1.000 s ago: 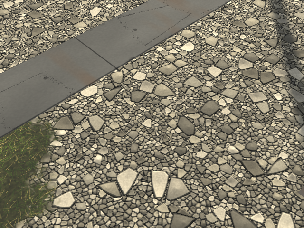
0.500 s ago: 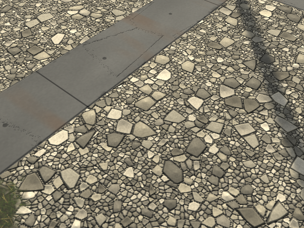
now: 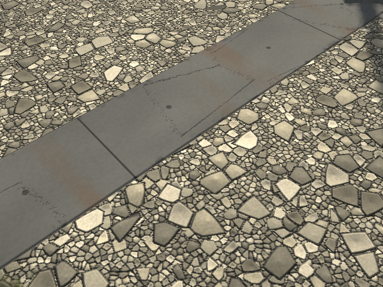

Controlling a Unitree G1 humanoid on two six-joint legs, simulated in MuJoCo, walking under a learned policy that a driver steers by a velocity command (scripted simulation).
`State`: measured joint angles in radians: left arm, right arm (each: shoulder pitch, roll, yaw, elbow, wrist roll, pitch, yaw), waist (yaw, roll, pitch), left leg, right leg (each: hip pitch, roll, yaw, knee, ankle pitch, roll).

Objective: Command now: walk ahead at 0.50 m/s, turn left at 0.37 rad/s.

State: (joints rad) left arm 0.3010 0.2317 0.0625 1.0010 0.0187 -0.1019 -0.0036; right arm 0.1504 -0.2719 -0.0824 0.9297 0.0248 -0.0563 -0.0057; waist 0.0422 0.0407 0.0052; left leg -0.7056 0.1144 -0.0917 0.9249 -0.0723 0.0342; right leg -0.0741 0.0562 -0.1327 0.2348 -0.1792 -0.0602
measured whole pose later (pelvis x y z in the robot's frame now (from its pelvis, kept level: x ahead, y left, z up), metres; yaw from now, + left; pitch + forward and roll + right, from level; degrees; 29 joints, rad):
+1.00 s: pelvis +0.42 +0.09 -0.01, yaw +35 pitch +2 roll -1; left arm 0.11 0.27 0.06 0.77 0.02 0.00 0.04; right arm 0.18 -0.31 -0.08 0.67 0.02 0.06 -0.02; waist 0.02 0.02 0.07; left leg -0.50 0.05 -0.02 0.91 -0.38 -0.05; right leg -0.34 -0.04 -0.11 0.41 -0.10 -0.02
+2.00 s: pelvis +0.45 +0.13 -0.02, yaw +52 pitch +0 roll +0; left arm 0.22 0.25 0.02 0.75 -0.01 -0.02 0.00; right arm 0.28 -0.25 -0.05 0.70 0.00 -0.01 -0.01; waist 0.00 -0.01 -0.01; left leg -0.27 -0.03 -0.09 0.65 -0.40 0.03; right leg -0.23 0.01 0.00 0.60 -0.37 -0.02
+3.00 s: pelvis +0.75 +0.49 -0.01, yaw +51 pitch +2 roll -2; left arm 0.41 0.29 0.05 0.85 -0.02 -0.05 -0.01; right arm 0.04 -0.25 -0.02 0.66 0.01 -0.09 0.04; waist 0.11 0.03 0.02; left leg -0.56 0.06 -0.03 0.51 0.01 0.01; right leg 0.03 0.05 -0.01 0.27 -0.34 -0.03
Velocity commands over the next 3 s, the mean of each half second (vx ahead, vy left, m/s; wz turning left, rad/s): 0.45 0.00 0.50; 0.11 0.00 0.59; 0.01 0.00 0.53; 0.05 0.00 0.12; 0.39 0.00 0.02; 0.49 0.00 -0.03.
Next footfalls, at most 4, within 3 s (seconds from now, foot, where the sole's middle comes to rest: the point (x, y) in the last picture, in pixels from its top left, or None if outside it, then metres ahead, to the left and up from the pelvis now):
0.26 left None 0.31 0.15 -0.78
0.70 right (199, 268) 0.58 0.04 -0.78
1.12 left None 0.37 0.23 -0.78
1.56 right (190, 275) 0.55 0.07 -0.78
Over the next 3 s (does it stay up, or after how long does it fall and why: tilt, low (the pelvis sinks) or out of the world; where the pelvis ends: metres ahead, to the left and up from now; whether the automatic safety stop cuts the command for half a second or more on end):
stays up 0.75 0.49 -0.01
